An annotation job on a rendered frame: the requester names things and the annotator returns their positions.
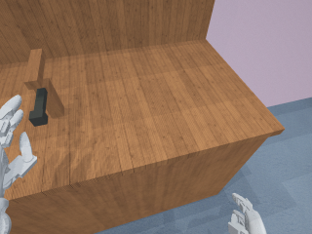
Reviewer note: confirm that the tap lever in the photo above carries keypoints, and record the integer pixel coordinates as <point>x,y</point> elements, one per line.
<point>38,116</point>

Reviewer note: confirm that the left robot forearm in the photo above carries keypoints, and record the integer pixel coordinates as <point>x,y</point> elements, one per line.
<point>5,221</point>

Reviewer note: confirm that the robot right hand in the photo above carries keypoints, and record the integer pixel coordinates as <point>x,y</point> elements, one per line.
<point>250,223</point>

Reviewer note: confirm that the counter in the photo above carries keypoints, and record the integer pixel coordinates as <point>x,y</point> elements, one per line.
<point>144,115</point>

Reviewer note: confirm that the robot left hand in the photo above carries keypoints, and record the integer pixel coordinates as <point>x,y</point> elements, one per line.
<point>10,118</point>

